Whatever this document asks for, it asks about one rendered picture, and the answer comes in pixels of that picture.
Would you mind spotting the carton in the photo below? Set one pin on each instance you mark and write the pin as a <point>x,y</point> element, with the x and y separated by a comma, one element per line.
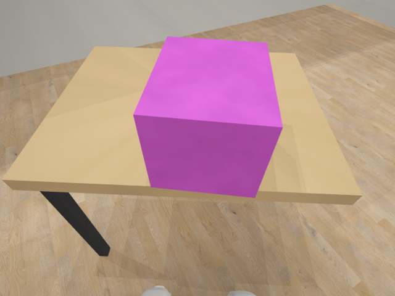
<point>208,119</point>

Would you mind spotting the table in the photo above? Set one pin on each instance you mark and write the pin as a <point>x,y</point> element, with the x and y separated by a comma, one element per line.
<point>88,142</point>

